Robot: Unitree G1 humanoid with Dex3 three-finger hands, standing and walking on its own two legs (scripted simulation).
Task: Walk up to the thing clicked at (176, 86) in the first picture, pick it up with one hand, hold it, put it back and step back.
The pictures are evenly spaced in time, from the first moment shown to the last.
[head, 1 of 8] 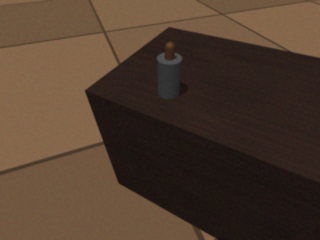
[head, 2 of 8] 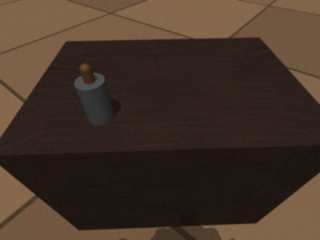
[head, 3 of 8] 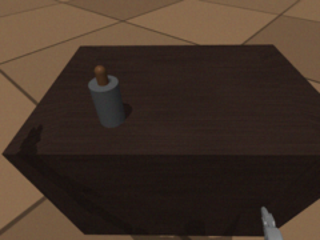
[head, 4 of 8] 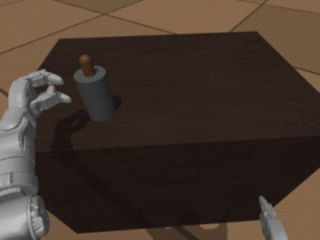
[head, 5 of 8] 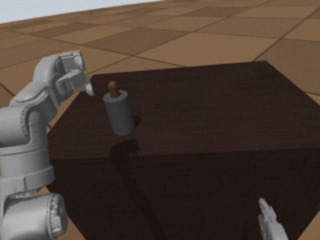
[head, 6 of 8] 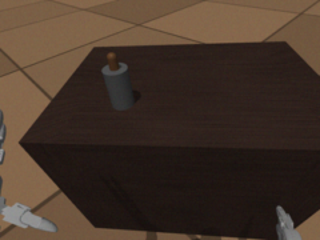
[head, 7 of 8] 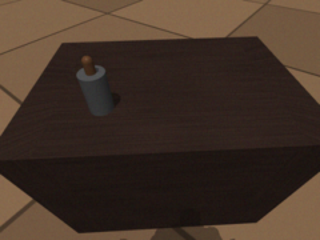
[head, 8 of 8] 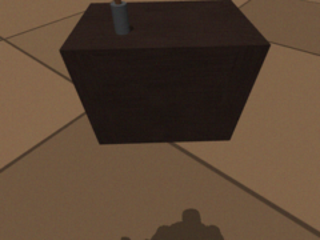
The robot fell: no
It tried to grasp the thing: yes
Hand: left
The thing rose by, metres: 0.00
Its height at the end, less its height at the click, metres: +0.00
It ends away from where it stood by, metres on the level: 0.05
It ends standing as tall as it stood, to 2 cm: yes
